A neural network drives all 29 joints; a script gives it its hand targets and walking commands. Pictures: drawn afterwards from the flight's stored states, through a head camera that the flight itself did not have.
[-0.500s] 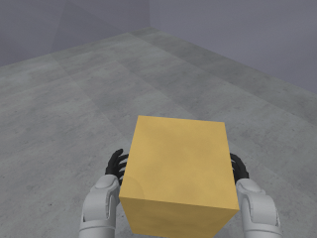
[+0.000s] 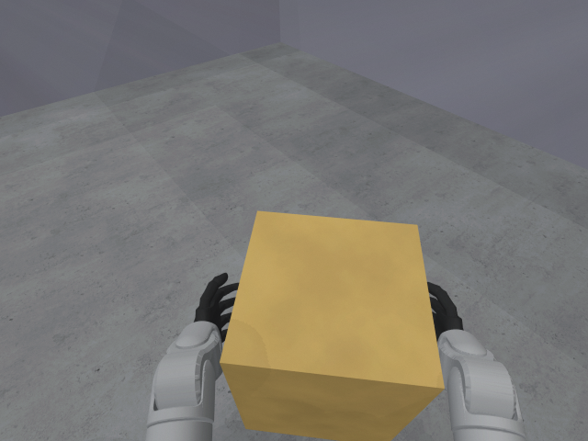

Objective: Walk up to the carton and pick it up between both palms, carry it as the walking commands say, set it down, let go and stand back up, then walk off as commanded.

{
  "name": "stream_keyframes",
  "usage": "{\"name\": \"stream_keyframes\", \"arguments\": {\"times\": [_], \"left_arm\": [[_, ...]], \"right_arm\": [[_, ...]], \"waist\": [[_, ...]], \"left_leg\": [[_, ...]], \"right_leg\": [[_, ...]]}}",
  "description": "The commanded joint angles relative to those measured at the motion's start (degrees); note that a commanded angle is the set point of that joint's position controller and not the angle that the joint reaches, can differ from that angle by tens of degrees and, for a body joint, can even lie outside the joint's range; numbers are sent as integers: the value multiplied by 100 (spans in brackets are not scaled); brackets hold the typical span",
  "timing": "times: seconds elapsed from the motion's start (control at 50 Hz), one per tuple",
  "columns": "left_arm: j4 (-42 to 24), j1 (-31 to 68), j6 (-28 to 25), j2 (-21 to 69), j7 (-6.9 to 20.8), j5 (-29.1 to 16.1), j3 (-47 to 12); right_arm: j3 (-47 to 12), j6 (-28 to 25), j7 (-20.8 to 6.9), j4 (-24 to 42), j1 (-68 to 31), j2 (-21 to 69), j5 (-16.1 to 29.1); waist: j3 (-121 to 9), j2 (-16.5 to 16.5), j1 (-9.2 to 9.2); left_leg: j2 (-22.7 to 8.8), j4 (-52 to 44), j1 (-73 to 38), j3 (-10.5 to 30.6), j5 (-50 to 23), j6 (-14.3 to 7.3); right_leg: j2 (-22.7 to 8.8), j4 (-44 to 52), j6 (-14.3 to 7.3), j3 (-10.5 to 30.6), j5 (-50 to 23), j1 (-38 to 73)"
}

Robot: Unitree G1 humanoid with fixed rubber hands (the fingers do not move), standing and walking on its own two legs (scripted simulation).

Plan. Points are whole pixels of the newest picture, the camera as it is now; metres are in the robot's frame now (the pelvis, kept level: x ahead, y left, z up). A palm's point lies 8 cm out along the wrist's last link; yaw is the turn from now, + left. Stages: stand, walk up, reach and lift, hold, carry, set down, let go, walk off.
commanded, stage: carry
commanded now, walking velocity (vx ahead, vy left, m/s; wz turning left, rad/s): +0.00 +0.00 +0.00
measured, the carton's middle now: (324, 335) +0.29 +0.00 -0.02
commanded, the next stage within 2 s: hold in 0.84 s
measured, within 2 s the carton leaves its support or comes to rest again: neither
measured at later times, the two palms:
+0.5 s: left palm (207, 333) +0.26 +0.16 +0.05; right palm (450, 343) +0.26 -0.16 +0.04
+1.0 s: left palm (218, 341) +0.26 +0.14 +0.03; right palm (455, 350) +0.26 -0.17 +0.02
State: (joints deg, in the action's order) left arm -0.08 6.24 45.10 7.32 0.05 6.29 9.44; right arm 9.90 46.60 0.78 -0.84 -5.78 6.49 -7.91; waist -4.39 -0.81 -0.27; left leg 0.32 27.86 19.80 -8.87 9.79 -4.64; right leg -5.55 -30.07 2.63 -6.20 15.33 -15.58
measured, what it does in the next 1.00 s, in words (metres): stands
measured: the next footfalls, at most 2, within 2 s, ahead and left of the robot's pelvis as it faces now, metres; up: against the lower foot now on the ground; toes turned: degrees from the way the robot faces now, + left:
none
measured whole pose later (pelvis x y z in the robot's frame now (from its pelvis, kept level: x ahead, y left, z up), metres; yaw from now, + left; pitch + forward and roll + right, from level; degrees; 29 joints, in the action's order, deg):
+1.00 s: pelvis -0.02 -0.01 +0.00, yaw +4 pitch -6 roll -1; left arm 8.6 11.3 41.5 7.4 -1.1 7.1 9.6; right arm 11.9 42.3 -0.2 -7.7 -8.0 5.0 -9.0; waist 4.2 -1.7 1.9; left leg 2.4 26.7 13.1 -2.7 8.0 -3.6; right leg 0.3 -29.1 -0.2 0.8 15.6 -7.7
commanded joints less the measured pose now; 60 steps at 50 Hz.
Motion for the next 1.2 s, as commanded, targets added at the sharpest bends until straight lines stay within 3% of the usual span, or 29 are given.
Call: {"name": "stream_keyframes", "arguments": {"times": [0.0,0.04,0.1,0.14,0.2,0.3,0.4,0.48,0.54,0.56,0.62,0.64,0.66,0.72,0.78,0.82,0.84,0.88,0.9,0.92,0.94,0.96,1.0,1.02,1.04,1.06,1.08,1.14,1.18], "left_arm": [[-671,2802,-156,3768,776,-1008,-3471],[-761,2745,-141,3839,780,-1051,-3565],[-880,2876,-74,3865,757,-1116,-3611],[-483,2585,-73,3734,759,-934,-3410],[-568,2737,-92,3742,747,-994,-3469],[-1145,2883,73,3963,767,-1347,-3784],[-218,2630,52,3632,774,-887,-3270],[-1088,3035,119,4001,786,-1337,-3729],[-968,2872,275,3911,773,-1301,-3638],[-682,2773,241,3792,771,-1134,-3430],[-717,2780,253,3943,790,-1205,-3565],[-536,2830,212,3842,787,-1097,-3415],[-1127,2875,256,4002,778,-1359,-3784],[-1248,2961,402,4009,764,-1437,-3783],[-784,2794,440,3783,772,-1189,-3472],[-848,2777,378,3897,779,-1253,-3569],[988,2318,64,3373,726,-523,-2525],[224,2562,-411,3348,742,-766,-2968],[46,2931,-504,3890,773,-931,-3404],[-174,3460,-576,4212,760,-1044,-3469],[-134,4004,-639,4454,812,-1231,-3782],[34,4267,-621,4656,836,-1260,-3819],[487,4018,-625,4882,923,-1137,-3734],[593,3935,-593,4879,957,-1073,-3557],[551,4092,-614,4885,1007,-1073,-3595],[729,3941,-561,4843,1036,-978,-3420],[852,3988,-528,4835,1064,-928,-3313],[955,3757,-448,4863,1136,-797,-3169],[1077,3693,-381,4812,1164,-715,-3101]], "right_arm": [[-3318,-238,-962,790,-2854,3738,1058],[-3365,-242,-975,859,-2804,3787,1111],[-3416,-173,-965,961,-2899,3822,1171],[-3274,-186,-959,764,-2809,3650,1029],[-3284,-181,-973,691,-2863,3697,1064],[-3660,-35,-927,1397,-3037,3900,1374],[-3161,-48,-944,544,-2900,3556,942],[-3617,33,-960,1220,-3113,4004,1401],[-3527,164,-912,1210,-2990,3864,1338],[-3340,133,-910,922,-2911,3764,1182],[-3474,141,-933,1183,-3057,3793,1267],[-3266,125,-940,761,-2914,3728,1101],[-3614,154,-939,1413,-2972,3867,1383],[-3684,302,-924,1527,-3121,3931,1496],[-3357,332,-909,1061,-2929,3675,1208],[-3483,257,-922,1234,-3008,3764,1306],[-2226,-34,-830,-681,-2174,2855,263],[-2638,-625,-874,188,-2456,2883,577],[-3026,-801,-980,410,-3044,3261,807],[-3402,-952,-1164,727,-3846,3652,1088],[-3379,-1039,-1204,857,-4397,3871,1124],[-3206,-1027,-1245,584,-4569,3949,1114],[-3204,-1028,-1340,315,-4642,4152,1170],[-3310,-1002,-1404,168,-4760,4311,1218],[-3162,-981,-1432,-225,-4539,4416,1145],[-3138,-929,-1462,-421,-4476,4472,1120],[-2987,-892,-1481,-671,-4439,4481,1034],[-2855,-820,-1531,-1043,-4146,4653,927],[-2597,-789,-1512,-1191,-4002,4532,765]], "waist": [[-1544,66,-3],[-1574,244,-4],[-1497,162,3],[-1529,149,-14],[-1458,89,1],[-1541,21,-7],[-1407,4,-6],[-1308,-1,-6],[-1475,127,-11],[-1613,136,-20],[-1529,64,-18],[-1499,152,-23],[-1550,247,-19],[-1544,98,-24],[-1562,-12,-16],[-1596,37,-14],[74,-94,158],[-693,-71,274],[-1053,-36,215],[-1298,71,-81],[-1648,67,198],[-1520,119,350],[-1381,-10,393],[-1235,-42,179],[-1114,-41,339],[-868,-87,195],[-724,-86,285],[-367,114,180],[-206,204,305]], "left_leg": [[-953,-727,-855,953,-656,54],[-1002,-789,-862,1021,-523,56],[-1007,-937,-708,1133,-24,70],[-993,-954,-788,1093,113,78],[-1011,-929,-747,1091,-65,53],[-957,-839,-775,1060,-120,47],[-931,-837,-749,1010,72,62],[-959,-936,-619,1065,350,81],[-953,-905,-708,1076,312,81],[-954,-823,-787,1025,108,77],[-933,-848,-786,1055,5,74],[-949,-878,-754,1074,204,75],[-992,-952,-819,1132,263,87],[-986,-922,-750,1118,348,80],[-968,-846,-794,1052,88,62],[-938,-735,-884,991,-252,75],[207,-861,-1955,1629,206,283],[117,-669,-2648,1754,-110,350],[71,-595,-2900,1837,-140,400],[30,-502,-3172,1871,-177,410],[108,-364,-3292,1799,-29,421],[68,-382,-3279,1889,425,458],[79,-401,-3390,1893,707,492],[108,-425,-3424,1828,663,504],[120,-433,-3434,1847,696,536],[145,-505,-3303,1821,617,517],[110,-569,-3289,1852,679,526],[137,-710,-3263,1762,252,550],[122,-823,-3227,1793,92,577]], "right_leg": [[-332,430,-220,402,-235,222],[-297,415,-226,403,-149,229],[-243,409,-212,362,-13,224],[-243,441,-233,392,-9,166],[-267,439,-207,387,-66,153],[-285,535,-211,407,-112,201],[-298,600,-249,438,-7,30],[-230,620,-245,421,94,25],[-215,588,-259,419,25,65],[-260,582,-263,442,-106,130],[-230,540,-244,417,-97,82],[-214,552,-244,435,-4,18],[-192,491,-237,410,21,27],[-200,577,-246,441,-15,81],[-236,599,-268,459,-145,69],[-291,574,-258,476,-218,48],[986,918,-690,866,614,-601],[941,955,-725,1048,237,-569],[934,863,-712,1080,129,-571],[958,786,-749,1101,150,-684],[875,950,-733,1139,164,-625],[858,967,-721,1143,452,-664],[755,1096,-677,1143,673,-751],[755,1173,-691,1146,749,-747],[717,1226,-671,1145,731,-723],[702,1259,-671,1148,726,-613],[711,1269,-662,1145,733,-603],[733,1395,-699,1124,347,-369],[737,1451,-676,1110,-5,-145]]}}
